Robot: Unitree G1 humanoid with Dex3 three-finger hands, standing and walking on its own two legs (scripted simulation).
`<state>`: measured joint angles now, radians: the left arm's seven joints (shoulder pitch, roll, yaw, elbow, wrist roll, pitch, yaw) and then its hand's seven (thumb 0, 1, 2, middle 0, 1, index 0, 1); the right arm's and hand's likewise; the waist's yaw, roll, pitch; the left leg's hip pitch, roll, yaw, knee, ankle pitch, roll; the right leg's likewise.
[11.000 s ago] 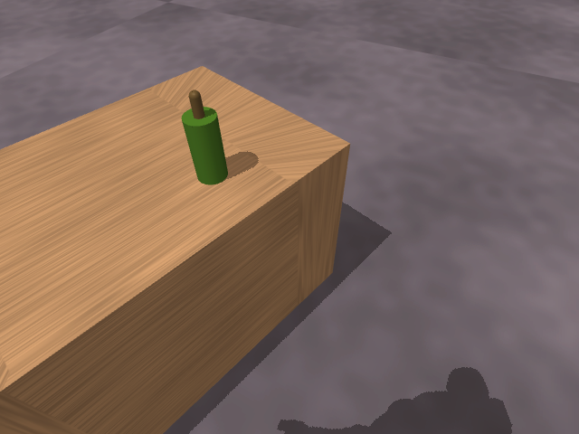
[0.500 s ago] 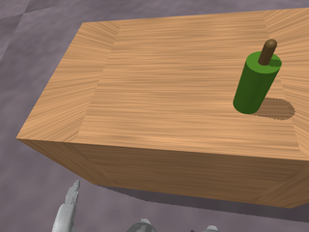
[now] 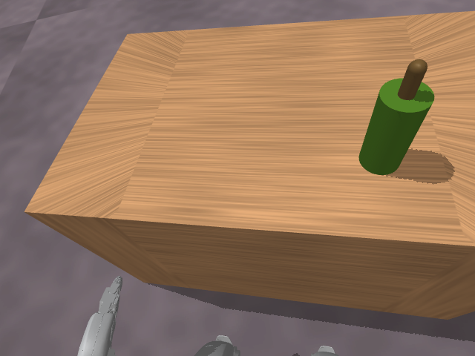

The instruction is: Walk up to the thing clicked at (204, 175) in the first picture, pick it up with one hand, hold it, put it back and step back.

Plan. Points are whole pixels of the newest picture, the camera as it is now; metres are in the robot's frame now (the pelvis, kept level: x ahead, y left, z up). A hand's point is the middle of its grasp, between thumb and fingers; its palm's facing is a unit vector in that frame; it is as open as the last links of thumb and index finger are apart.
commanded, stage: approach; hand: right
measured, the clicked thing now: (395, 119) +0.52 -0.20 +0.05
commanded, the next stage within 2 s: close in in 0.42 s
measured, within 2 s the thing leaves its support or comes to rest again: neither
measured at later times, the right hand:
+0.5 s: hand out of the picture +0.45 -0.32 +0.05, palm faces +0.13 +0.99 +0.06, open 17.3 cm
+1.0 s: hand (416, 148) +0.48 -0.24 +0.02, palm faces +0.17 +0.98 +0.03, open 17.4 cm
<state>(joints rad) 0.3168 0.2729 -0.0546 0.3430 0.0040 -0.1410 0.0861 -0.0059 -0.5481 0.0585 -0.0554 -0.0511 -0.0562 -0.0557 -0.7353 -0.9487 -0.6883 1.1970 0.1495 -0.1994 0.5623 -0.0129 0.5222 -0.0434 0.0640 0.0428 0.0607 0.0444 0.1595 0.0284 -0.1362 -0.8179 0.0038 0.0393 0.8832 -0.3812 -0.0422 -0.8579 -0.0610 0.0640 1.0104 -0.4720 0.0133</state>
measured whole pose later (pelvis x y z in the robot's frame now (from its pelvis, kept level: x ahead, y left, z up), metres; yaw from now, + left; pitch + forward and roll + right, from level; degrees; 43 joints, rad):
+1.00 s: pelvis -0.01 +0.00 -0.03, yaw +1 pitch +22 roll +4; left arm 0.38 0.23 0.02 0.05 0.05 -0.05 -0.01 -0.01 -0.53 0.04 -0.06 -0.06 -0.07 -0.06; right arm -0.75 -0.57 -0.54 1.10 0.06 -0.36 0.19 -0.01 0.51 -0.04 0.05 0.04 0.05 0.04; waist 0.22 0.00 -0.16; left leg -1.01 -0.01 0.02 1.07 -0.44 -0.04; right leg -1.04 -0.07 0.06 1.18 -0.53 0.02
